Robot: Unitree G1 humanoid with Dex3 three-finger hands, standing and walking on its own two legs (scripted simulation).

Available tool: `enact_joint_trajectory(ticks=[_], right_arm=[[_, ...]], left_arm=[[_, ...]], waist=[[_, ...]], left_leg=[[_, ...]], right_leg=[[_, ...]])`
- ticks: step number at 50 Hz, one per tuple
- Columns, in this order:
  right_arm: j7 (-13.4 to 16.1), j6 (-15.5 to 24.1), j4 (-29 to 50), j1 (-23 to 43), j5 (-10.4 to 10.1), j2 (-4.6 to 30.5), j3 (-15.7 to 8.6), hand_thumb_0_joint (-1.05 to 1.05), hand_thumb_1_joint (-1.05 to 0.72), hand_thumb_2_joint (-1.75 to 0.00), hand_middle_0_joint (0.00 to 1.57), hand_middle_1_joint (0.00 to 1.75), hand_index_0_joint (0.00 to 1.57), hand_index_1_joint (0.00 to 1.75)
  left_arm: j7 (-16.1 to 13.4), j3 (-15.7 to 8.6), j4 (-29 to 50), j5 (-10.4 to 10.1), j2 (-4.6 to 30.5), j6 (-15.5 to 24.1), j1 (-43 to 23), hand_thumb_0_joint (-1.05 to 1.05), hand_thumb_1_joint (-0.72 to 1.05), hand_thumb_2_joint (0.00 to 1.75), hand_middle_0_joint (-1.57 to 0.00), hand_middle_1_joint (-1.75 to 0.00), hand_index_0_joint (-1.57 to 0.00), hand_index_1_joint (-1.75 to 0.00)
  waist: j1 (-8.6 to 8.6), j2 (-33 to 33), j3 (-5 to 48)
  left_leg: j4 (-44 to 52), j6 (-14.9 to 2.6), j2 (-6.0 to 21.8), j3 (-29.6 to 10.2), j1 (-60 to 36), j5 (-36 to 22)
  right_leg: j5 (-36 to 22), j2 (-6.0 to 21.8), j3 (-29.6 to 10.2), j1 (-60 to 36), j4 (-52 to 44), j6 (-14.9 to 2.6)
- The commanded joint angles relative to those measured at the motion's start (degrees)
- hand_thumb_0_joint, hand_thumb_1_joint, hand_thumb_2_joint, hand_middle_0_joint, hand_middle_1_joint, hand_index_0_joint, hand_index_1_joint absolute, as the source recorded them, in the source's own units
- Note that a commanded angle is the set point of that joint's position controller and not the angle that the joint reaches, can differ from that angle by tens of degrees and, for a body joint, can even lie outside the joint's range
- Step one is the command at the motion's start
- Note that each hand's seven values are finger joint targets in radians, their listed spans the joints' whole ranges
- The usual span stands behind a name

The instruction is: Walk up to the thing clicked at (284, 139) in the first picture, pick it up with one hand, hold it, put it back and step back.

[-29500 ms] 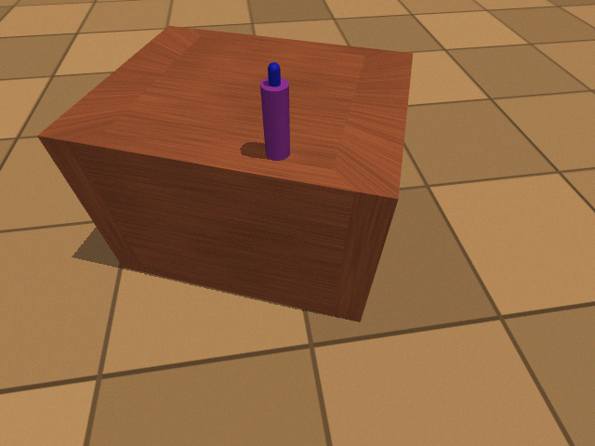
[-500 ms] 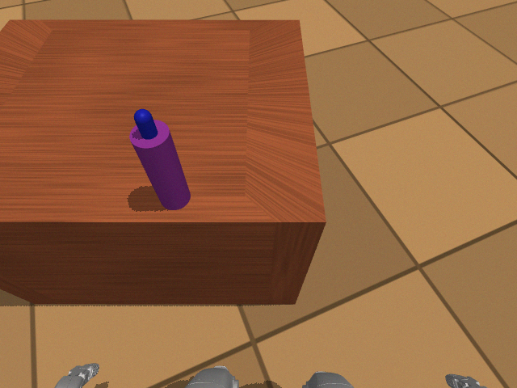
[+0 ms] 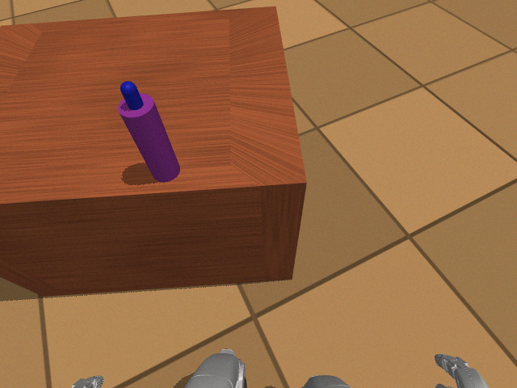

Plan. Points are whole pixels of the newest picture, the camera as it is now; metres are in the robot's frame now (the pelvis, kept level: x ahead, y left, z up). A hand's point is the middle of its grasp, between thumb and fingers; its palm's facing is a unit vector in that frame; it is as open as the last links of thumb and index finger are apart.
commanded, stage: step back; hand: left
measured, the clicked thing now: (149, 134) +0.56 +0.23 +0.01
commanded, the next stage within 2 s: none
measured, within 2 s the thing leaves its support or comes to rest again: neither
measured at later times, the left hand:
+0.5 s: hand out of the picture -0.04 +0.30 -0.15, palm faces +0.09 -0.94 -0.34, open 7.4 cm
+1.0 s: hand out of the picture -0.21 +0.27 -0.11, palm faces +0.02 -0.89 -0.45, open 7.4 cm
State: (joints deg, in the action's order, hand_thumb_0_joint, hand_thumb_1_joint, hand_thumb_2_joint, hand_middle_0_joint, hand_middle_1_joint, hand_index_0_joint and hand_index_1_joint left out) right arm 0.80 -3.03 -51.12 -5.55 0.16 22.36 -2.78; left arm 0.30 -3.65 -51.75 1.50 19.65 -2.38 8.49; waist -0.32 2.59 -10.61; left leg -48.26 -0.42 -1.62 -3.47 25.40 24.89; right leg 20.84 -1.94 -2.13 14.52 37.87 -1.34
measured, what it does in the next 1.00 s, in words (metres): walks backwards: left foot, then right foot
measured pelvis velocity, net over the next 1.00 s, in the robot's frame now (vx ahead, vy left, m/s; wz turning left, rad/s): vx -0.29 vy -0.01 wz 0.01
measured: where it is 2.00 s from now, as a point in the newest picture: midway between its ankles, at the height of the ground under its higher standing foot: outside the picture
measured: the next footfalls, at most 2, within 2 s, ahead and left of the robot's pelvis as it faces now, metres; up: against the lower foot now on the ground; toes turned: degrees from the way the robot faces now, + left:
left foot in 0.30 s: -0.07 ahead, +0.13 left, +0.00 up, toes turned +2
right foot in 0.76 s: -0.21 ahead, -0.12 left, +0.00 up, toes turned +0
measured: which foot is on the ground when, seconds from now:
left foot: up 0.00-0.28, down 0.30-0.80, up 0.82-1.00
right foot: down 0.00-0.34, up 0.36-0.74, down 0.76-1.00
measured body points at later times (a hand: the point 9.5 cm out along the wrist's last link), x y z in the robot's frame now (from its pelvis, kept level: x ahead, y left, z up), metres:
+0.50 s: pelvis -0.13 +0.03 +0.01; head -0.08 +0.06 +0.46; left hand -0.04 +0.35 -0.12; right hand -0.01 -0.27 -0.09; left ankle -0.11 +0.13 -0.72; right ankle -0.14 -0.13 -0.63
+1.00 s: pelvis -0.29 -0.01 +0.01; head -0.25 -0.04 +0.46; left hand -0.21 +0.31 -0.08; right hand -0.21 -0.33 -0.13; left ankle -0.32 +0.14 -0.65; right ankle -0.25 -0.12 -0.72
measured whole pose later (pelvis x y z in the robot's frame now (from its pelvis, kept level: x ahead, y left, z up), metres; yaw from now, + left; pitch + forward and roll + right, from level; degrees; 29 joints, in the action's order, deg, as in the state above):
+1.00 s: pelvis -0.29 -0.01 +0.01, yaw +1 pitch -1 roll +2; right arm 1.3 -2.9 -50.9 -12.1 0.4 23.8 -3.0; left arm -0.2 -4.3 -47.5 2.6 20.2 -3.2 11.8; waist 1.0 2.0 -7.0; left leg -62.9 1.2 -6.2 -7.5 25.0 26.1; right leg 14.5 1.7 -0.4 17.9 33.6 -1.1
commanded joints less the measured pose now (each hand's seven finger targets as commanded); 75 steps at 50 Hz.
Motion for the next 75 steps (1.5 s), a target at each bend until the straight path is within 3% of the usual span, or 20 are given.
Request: enact_joint_trajectory(ticks=[1,3,11,15,17,18,22,33,37,39,40,41,44,50,56,58,60,64,71,75], right_arm=[[0.83,1.13,3.01,-3.71,-0.62,11.58,-3.02,0.0,-0.9,-0.9,0.2,0.3,0.2,0.3],[1.16,1.37,2.31,-5.19,-0.52,10.35,-2.31,0.0,-0.9,-0.9,0.2,0.3,0.2,0.3],[1.19,2.38,4.55,-4.85,0.42,9.86,-2.14,0.0,-0.9,-0.9,0.2,0.3,0.2,0.3],[0.58,2.85,2.03,-10.51,1.15,10.63,-3.47,0.0,-0.9,-0.9,0.2,0.3,0.2,0.3],[0.36,2.89,3.59,-6.58,2.2,18.52,-5.06,0.0,-0.9,-0.9,0.2,0.3,0.2,0.3],[0.12,2.82,4.41,-5.92,1.88,21.95,-5.6,0.0,-0.9,-0.9,0.2,0.3,0.2,0.3],[0.78,2.91,6.25,4.07,2.16,13.15,-3.24,0.0,-0.9,-0.9,0.2,0.3,0.2,0.3],[0.54,1.87,7.68,-1.25,1.59,14.07,-4.49,0.0,-0.9,-0.9,0.2,0.3,0.2,0.3],[0.24,0.72,8.6,2.4,0.78,14.76,-4.39,0.0,-0.9,-0.9,0.2,0.3,0.2,0.3],[0.27,0.71,9.76,1.77,-0.12,9.0,-2.78,0.0,-0.9,-0.9,0.2,0.3,0.2,0.3],[1.22,0.55,9.9,3.32,0.28,10.48,-3.62,0.0,-0.9,-0.9,0.2,0.3,0.2,0.3],[1.44,0.52,8.45,1.5,0.43,12.66,-4.46,0.0,-0.9,-0.9,0.2,0.3,0.2,0.3],[0.74,0.92,4.55,-5.08,-0.12,10.9,-3.39,0.0,-0.9,-0.9,0.2,0.3,0.2,0.3],[1.51,2.29,5.71,-4.31,0.83,9.05,-2.11,0.0,-0.9,-0.9,0.2,0.3,0.2,0.3],[1.04,2.94,2.3,-13.07,1.22,9.32,-3.03,0.0,-0.9,-0.9,0.2,0.3,0.2,0.3],[1.22,2.91,2.68,-12.67,2.27,15.51,-4.79,0.0,-0.9,-0.9,0.2,0.3,0.2,0.3],[1.08,2.9,5.48,-5.32,2.25,22.45,-5.43,0.0,-0.9,-0.9,0.2,0.3,0.2,0.3],[1.59,3.18,6.8,1.24,2.57,13.83,-3.09,0.0,-0.9,-0.9,0.2,0.3,0.2,0.3],[1.05,2.18,5.54,-5.57,1.92,13.58,-3.74,0.0,-0.9,-0.9,0.2,0.3,0.2,0.3],[0.28,0.73,5.86,-1.68,1.46,14.82,-3.73,0.0,-0.9,-0.9,0.2,0.3,0.2,0.3]], left_arm=[[-1.46,-4.87,8.18,-0.14,16.1,2.32,-5.5,0.0,0.9,0.9,-0.2,-0.3,-0.2,-0.3],[-1.62,-4.72,8.62,0.19,14.91,2.03,-7.06,0.0,0.9,0.9,-0.2,-0.3,-0.2,-0.3],[-2.77,-4.37,10.21,0.25,14.93,1.32,0.41,0.0,0.9,0.9,-0.2,-0.3,-0.2,-0.3],[-1.87,-3.61,11.58,-0.9,15.31,0.08,-3.11,0.0,0.9,0.9,-0.2,-0.3,-0.2,-0.3],[-1.91,-2.72,12.62,-1.59,11.0,-0.03,-2.7,0.0,0.9,0.9,-0.2,-0.3,-0.2,-0.3],[-2.75,-4.1,12.12,-0.8,13.45,-0.2,-6.38,0.0,0.9,0.9,-0.2,-0.3,-0.2,-0.3],[-2.22,-4.16,7.86,-1.66,13.24,-0.64,2.55,0.0,0.9,0.9,-0.2,-0.3,-0.2,-0.3],[-1.39,-3.41,6.75,-0.35,12.26,0.64,5.11,0.0,0.9,0.9,-0.2,-0.3,-0.2,-0.3],[-0.47,-4.3,2.25,0.12,12.87,0.89,13.96,0.0,0.9,0.9,-0.2,-0.3,-0.2,-0.3],[-0.36,-6.11,4.46,1.36,19.7,1.16,10.66,0.0,0.9,0.9,-0.2,-0.3,-0.2,-0.3],[-0.46,-6.81,7.34,1.46,24.59,0.86,4.47,0.0,0.9,0.9,-0.2,-0.3,-0.2,-0.3],[-0.87,-6.71,8.96,1.25,23.9,1.12,-0.37,0.0,0.9,0.9,-0.2,-0.3,-0.2,-0.3],[-1.24,-4.85,10.01,0.94,15.42,1.44,-6.18,0.0,0.9,0.9,-0.2,-0.3,-0.2,-0.3],[-2.16,-4.88,10.14,1.32,14.26,0.76,2.08,0.0,0.9,0.9,-0.2,-0.3,-0.2,-0.3],[-1.95,-4.07,11.79,-0.06,15.55,-0.82,-1.45,0.0,0.9,0.9,-0.2,-0.3,-0.2,-0.3],[-1.43,-2.86,13.18,-0.56,11.92,-1.16,-2.37,0.0,0.9,0.9,-0.2,-0.3,-0.2,-0.3],[-2.18,-4.18,13.27,-0.37,14.37,-1.32,-6.68,0.0,0.9,0.9,-0.2,-0.3,-0.2,-0.3],[-1.46,-3.97,8.85,-1.21,13.43,-1.7,0.38,0.0,0.9,0.9,-0.2,-0.3,-0.2,-0.3],[-1.01,-2.53,8.16,-0.25,11.56,1.18,0.55,0.0,0.9,0.9,-0.2,-0.3,-0.2,-0.3],[-0.94,-3.29,1.6,0.44,12.41,2.38,7.88,0.0,0.9,0.9,-0.2,-0.3,-0.2,-0.3]], waist=[[-0.64,-9.07,7.57],[-1.65,-11.09,9.31],[2.62,-15.19,15.21],[-0.72,-10.66,16.6],[-0.21,9.59,14.93],[-3.64,11.18,13.47],[3.66,4.52,8.21],[-1.06,9.01,14.81],[2.76,7.52,17.34],[2.55,-14.14,10.2],[4.56,-18.31,6.6],[2.78,-17.98,2.8],[-2.11,-9.92,4.49],[3.74,-13.81,10.97],[0.34,-11.86,16.96],[0.48,3.37,16.04],[-1.74,10.21,10.41],[3.5,3.34,9.15],[-1.66,8.73,16.53],[1.48,8.23,18.02]], left_leg=[[-20.0,-0.11,-5.07,-7.85,0.5,4.86],[-20.33,0.64,-6.69,-6.7,2.95,2.58],[5.43,1.06,0.96,-1.37,-0.1,4.85],[24.49,-0.91,0.9,1.89,-14.45,-16.84],[28.2,-9.45,19.54,-22.92,-19.99,-32.99],[29.81,-17.19,25.27,-29.5,-9.65,-32.11],[26.89,-9.73,13.86,-8.72,-10.82,-31.65],[23.29,-13.34,16.63,-8.05,-20.85,-27.45],[19.92,-8.12,13.61,-6.11,-10.41,-16.68],[4.16,-0.59,-0.7,-0.56,6.94,2.86],[-9.97,1.24,-3.73,-2.97,3.51,10.08],[-16.85,1.19,-1.04,-6.32,0.3,8.24],[-19.87,0.73,-6.09,-6.41,0.2,-0.53],[-7.83,2.79,-3.17,-1.74,6.15,6.02],[25.23,-0.12,-0.52,5.16,-11.36,-11.37],[26.97,-5.88,13.49,-14.95,-17.73,-24.81],[30.82,-18.62,27.4,-29.4,-1.93,-27.26],[24.55,-11.6,15.49,-8.58,-7.94,-35.35],[18.94,-13.48,15.57,-7.07,-27.15,-31.29],[14.54,-8.53,12.15,-3.33,-13.5,-20.77]], right_leg=[[-29.65,17.5,-16.06,2.66,-16.01,-12.42],[-32.42,12.72,-8.9,-1.58,-13.41,-8.3],[-40.54,17.19,-11.28,-15.81,-6.56,-11.26],[-29.19,12.72,-7.23,-5.15,0.18,-5.83],[7.96,-3.08,-0.64,13.46,15.0,-0.43],[18.98,-4.15,-7.02,10.04,25.74,0.43],[6.84,-5.18,-10.38,15.06,36.81,-0.33],[7.04,0.75,-0.79,5.47,7.17,3.24],[-4.4,1.46,1.93,-7.73,-11.82,-0.52],[3.32,15.94,-23.29,-4.05,-20.23,-6.04],[5.11,25.59,-29.9,10.85,-24.83,-15.11],[7.77,27.28,-32.06,18.96,-27.01,-16.2],[-9.68,12.91,-8.29,10.52,-18.62,-7.61],[-26.86,15.68,-8.02,-11.82,-11.5,-10.51],[-27.5,14.64,-5.4,-8.89,-1.19,-6.86],[-8.26,6.32,-0.62,7.22,9.44,-1.18],[17.08,0.13,-6.14,8.7,29.12,0.97],[7.82,-3.98,-8.94,12.89,37.98,0.43],[8.92,1.48,-0.7,10.4,4.8,3.2],[-4.61,-0.15,3.58,-7.42,-16.4,-0.17]])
